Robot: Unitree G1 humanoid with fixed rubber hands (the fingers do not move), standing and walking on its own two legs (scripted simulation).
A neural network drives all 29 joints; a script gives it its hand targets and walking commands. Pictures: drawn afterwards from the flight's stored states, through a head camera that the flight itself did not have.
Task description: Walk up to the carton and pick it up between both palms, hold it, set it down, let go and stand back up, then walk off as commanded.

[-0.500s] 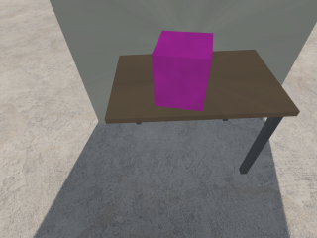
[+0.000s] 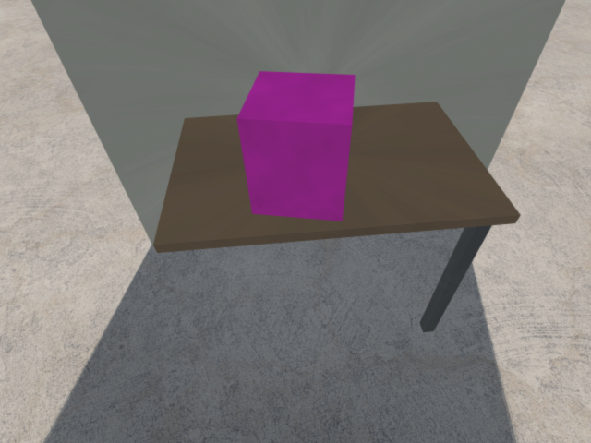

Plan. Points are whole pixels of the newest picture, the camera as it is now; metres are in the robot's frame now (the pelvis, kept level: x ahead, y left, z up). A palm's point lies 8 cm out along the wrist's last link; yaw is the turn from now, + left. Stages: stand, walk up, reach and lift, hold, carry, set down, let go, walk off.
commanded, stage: walk up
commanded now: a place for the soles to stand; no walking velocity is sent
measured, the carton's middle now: (301, 147) +0.75 -0.01 +0.00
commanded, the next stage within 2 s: none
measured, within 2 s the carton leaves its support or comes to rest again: neither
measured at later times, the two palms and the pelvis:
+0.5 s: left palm out of the picture +0.16 +0.26 -0.11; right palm (552, 394) +0.23 -0.37 -0.11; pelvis +0.15 -0.06 -0.01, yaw +4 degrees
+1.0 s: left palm (184, 309) +0.41 +0.23 -0.12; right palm (516, 329) +0.35 -0.39 -0.15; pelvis +0.31 -0.08 -0.03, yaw +4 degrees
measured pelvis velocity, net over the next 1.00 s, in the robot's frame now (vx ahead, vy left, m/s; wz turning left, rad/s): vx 0.31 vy -0.08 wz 0.06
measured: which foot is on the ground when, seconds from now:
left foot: down 0.00-0.10, up 0.12-0.52, down 0.54-0.92, up 0.94-1.00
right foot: up 0.00-0.06, down 0.08-0.56, up 0.58-0.90, down 0.92-1.00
